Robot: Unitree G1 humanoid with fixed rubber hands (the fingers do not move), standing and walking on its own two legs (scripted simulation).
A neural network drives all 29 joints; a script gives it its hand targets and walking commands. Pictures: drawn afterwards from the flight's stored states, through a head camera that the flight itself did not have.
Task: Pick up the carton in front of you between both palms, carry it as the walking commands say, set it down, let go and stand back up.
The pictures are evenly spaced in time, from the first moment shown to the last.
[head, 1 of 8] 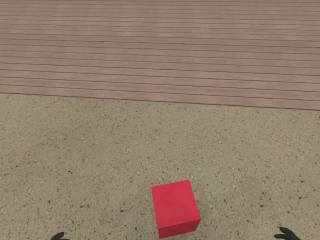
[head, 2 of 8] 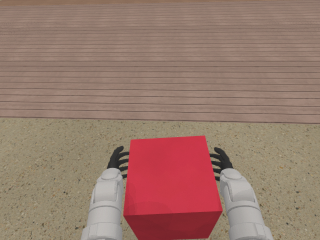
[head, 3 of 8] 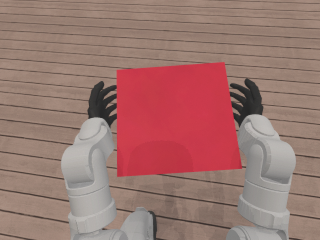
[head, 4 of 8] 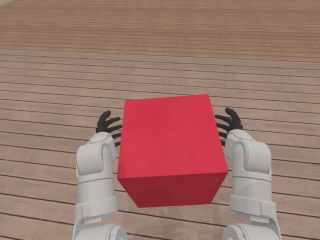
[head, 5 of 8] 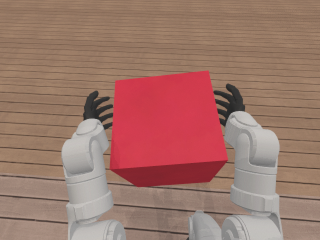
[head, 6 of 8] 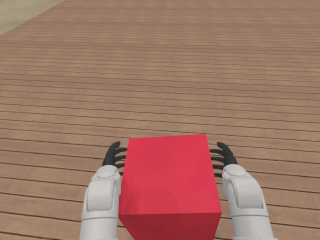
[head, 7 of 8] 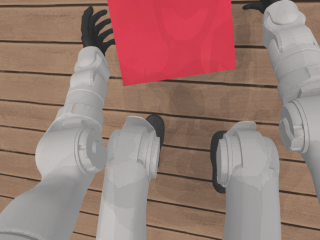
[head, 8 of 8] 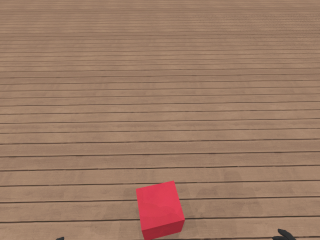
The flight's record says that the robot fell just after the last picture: no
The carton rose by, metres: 1.17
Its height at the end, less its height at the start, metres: +0.44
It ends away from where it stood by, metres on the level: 6.23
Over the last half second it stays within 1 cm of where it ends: yes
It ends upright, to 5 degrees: yes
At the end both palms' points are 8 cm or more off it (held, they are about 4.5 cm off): yes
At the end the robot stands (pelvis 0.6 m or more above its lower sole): yes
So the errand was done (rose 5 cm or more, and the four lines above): yes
